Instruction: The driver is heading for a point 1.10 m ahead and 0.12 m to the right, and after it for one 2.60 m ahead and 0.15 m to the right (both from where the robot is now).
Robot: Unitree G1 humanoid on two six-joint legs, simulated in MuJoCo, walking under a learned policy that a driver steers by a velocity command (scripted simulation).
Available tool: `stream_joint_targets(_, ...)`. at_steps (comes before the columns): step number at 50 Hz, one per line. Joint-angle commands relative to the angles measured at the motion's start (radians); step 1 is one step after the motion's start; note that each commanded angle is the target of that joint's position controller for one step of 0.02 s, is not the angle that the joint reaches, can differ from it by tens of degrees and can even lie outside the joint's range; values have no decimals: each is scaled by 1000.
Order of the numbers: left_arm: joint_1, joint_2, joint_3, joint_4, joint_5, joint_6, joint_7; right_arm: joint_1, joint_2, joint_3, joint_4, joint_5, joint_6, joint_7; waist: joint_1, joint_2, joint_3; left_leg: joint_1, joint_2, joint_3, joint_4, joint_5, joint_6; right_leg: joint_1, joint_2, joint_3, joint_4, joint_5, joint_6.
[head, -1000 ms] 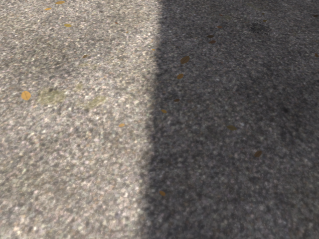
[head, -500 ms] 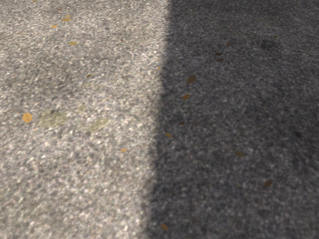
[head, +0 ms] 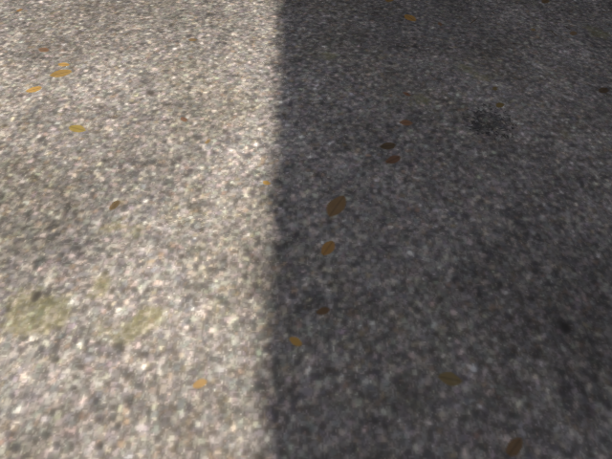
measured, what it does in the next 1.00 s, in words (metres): walks ahead: right foot, then left foot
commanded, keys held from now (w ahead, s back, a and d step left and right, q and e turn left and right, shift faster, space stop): w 0.42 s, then no key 0.58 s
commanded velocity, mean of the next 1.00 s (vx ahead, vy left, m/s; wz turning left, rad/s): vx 0.32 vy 0.00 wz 0.00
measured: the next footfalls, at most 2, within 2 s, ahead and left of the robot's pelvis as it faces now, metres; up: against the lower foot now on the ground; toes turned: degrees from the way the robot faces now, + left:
right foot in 0.30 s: +0.33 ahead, -0.17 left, +0.00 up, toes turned -2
left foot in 0.76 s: +0.53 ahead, +0.04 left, +0.00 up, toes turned +1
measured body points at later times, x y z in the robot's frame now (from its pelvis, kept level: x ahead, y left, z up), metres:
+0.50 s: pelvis +0.27 -0.08 +0.00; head +0.29 -0.10 +0.45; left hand +0.33 +0.18 -0.12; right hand +0.36 -0.35 -0.14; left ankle +0.28 +0.08 -0.66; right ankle +0.29 -0.17 -0.74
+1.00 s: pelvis +0.40 -0.06 -0.01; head +0.42 -0.05 +0.44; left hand +0.46 +0.20 -0.16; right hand +0.52 -0.30 -0.14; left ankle +0.49 +0.04 -0.74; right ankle +0.39 -0.20 -0.74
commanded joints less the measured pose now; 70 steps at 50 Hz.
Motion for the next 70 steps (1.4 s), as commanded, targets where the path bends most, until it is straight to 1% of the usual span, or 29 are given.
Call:
stream_joint_targets(1, 33, 42, 11, -42, 12, 5, 6, -42, -135, -22, -57, 2, -17, -19, 47, 73, 54, -101, 285, -217, -202, 59, 173, -23, -43, 4, -149, 156, 27)
stream_joint_targets(5, -126, 29, 6, -83, 3, -5, -5, 37, -162, -27, -40, 18, -4, -33, -11, 78, 54, -20, 267, -164, -182, 75, 126, 11, 2, -34, -427, 304, 36)
stream_joint_targets(10, -250, 43, 3, -132, -11, -15, -34, 111, -170, -32, -6, 26, 16, -34, -50, 94, 80, 139, 327, -183, -110, 49, 111, 9, 31, -43, -575, 219, 16)
stream_joint_targets(12, -227, 65, 10, -138, -11, -24, -44, 102, -182, -38, -4, 27, 27, -37, -23, 108, 67, 182, 351, -197, -55, 96, 96, 64, 47, -51, -617, 140, -12)
stream_joint_targets(14, -49, 117, 40, -90, -8, -30, -43, 65, -178, -34, -14, 22, 38, -37, 77, 110, -31, 165, 299, -148, 152, 368, 60, 315, 103, -97, -662, 104, -53)
stream_joint_targets(15, 155, 188, 68, -38, -2, -33, -35, 52, -140, -18, -35, 8, 37, -37, 155, 59, -172, 26, 238, -91, 419, 348, 25, 606, 18, -2, -635, 130, -108)
stream_joint_targets(16, 293, 303, 97, -12, 14, -24, -33, 146, -27, 17, -55, 4, 16, -28, 147, -187, -318, -398, 74, -8, 828, -15, -57, 1014, -232, 420, -688, 28, -262)
stream_joint_targets(17, 312, 228, 76, -6, 12, -22, -37, 151, -58, 14, -40, 20, -11, -24, 151, -220, -380, -549, 50, -157, 996, -424, -48, 1058, -290, 683, -825, -58, -301)
stream_joint_targets(18, 220, 165, 54, -21, 7, -24, -38, 63, -156, -13, -64, 46, -25, -20, 131, -146, -231, -633, 114, -181, 1060, -367, -25, 934, -257, 549, -835, -66, -245)
stream_joint_targets(20, 54, 96, 30, -56, 7, -20, -44, -36, -149, -19, -86, 34, -20, -29, 72, -21, -81, -574, 204, -135, 966, -196, -25, 657, -170, 302, -893, 71, -194)
stream_joint_targets(21, 23, 73, 23, -57, 13, -23, -48, -29, -135, -25, -85, 24, -6, -34, 40, -32, -48, -513, 233, -137, 905, -147, -29, 569, -131, 226, -930, 115, -174)
stream_joint_targets(23, 27, 72, 22, -36, 21, -27, -52, 12, -92, -23, -71, 18, 21, -40, 4, -36, -21, -427, 224, -114, 862, -121, -53, 475, -97, 125, -948, 399, -178)
stream_joint_targets(26, 58, 104, 27, -3, 29, -25, -36, -27, -78, -25, -94, 6, 33, -48, -12, -25, -11, -439, 203, -94, 721, -34, -86, 462, -76, 7, -926, 732, -180)
stream_joint_targets(29, 70, 112, 23, 11, 24, -10, -17, -141, -49, -14, -124, 3, 34, -44, 19, -38, -20, -362, 174, -66, 465, 123, -86, 452, -30, -71, -913, 733, -143)
stream_joint_targets(33, 113, 129, 25, 52, 14, 6, -7, -220, -68, -14, -138, 5, 40, -36, 51, -47, -34, -302, 146, -77, 321, 180, -78, 527, -65, -45, -875, 663, -146)
stream_joint_targets(37, 79, 116, 26, 71, -4, 25, 1, -162, -115, -32, -115, -11, 27, -31, 1, -19, -64, -178, 122, -71, 147, 204, -23, 590, -51, -9, -712, 565, -102)
stream_joint_targets(38, 121, 108, 24, 75, 8, 22, 1, -115, -171, -49, -97, -20, 24, -38, 6, 39, -111, -39, 168, -114, 140, 545, 1, 555, 14, -32, -623, 488, -60)
stream_joint_targets(39, 223, 57, 10, 89, 30, 12, -3, -83, -216, -55, -92, -27, 28, -45, 57, 152, -207, 212, 292, -220, 230, 868, 85, 394, 88, -57, -489, 194, -16)
stream_joint_targets(40, 290, -10, -13, 124, 25, 16, -4, -46, -142, -39, -77, -21, 44, -47, 43, 255, -292, 312, 416, -347, 221, 873, 212, 291, 135, -67, -339, -172, 30)
stream_joint_targets(41, 219, 36, -3, 113, 12, 35, -2, -38, -81, -21, -72, -9, 52, -42, 11, 245, -270, 251, 443, -424, 151, 699, 242, 243, 136, -33, -225, -450, 58)
stream_joint_targets(43, 119, 81, 14, 88, -1, 76, 12, -142, -103, -18, -92, -9, 54, -39, 27, 152, -167, 76, 410, -416, 61, 268, 186, 197, 90, 5, -146, -451, 72)
stream_joint_targets(46, 122, 48, 14, 103, 10, 112, 34, -283, -123, -25, -119, -16, 69, -52, 77, 171, -82, -164, 322, -312, -33, -45, 106, 324, 72, -21, -318, -301, 86)
stream_joint_targets(49, 171, 14, 11, 147, 17, 111, 32, -279, -106, -23, -99, -3, 83, -60, 97, 168, -94, -227, 260, -220, -25, -186, 70, 483, 106, -77, -539, -57, 65)
stream_joint_targets(51, 157, 32, 13, 147, 38, 115, 24, -232, -84, -18, -70, 11, 85, -61, 86, 134, -57, -255, 224, -196, -17, -364, 3, 515, 92, -67, -642, 1, 30)
stream_joint_targets(52, 140, 57, 14, 133, 43, 116, 25, -216, -85, -18, -62, 7, 86, -60, 66, 102, -13, -265, 202, -182, 9, -400, -31, 480, 43, -20, -702, -59, 3)
stream_joint_targets(53, 119, 105, 25, 144, 29, 112, 26, -198, -80, -23, -64, 7, 88, -62, 24, -10, 35, -187, 137, -109, 35, -331, -58, 328, 45, -8, -724, -251, -20)
stream_joint_targets(55, 77, 56, 14, 144, 27, 87, 25, -200, -79, -25, -52, 0, 87, -70, 17, -54, 56, -43, 127, -87, 121, -179, -63, 208, 46, 9, -803, -320, -4)
stream_joint_targets(59, 95, 45, 14, 157, 19, 56, 23, -173, -69, -26, -15, -1, 89, -70, 22, -12, 34, -20, 131, -86, 155, -43, -41, 276, 59, -9, -778, -170, 18)
stream_joint_targets(70, 158, 24, 5, 181, 15, 65, 21, -157, -69, -27, 43, 9, 102, -69, 37, 39, 3, 11, 135, -85, 196, 137, -46, 366, 79, -39, -729, 34, 13)
Keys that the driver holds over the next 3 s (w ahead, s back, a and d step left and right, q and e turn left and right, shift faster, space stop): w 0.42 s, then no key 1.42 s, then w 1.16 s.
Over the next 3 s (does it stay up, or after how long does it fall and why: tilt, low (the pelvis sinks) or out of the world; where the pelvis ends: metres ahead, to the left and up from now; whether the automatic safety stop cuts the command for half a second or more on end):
stays up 0.96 -0.08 0.00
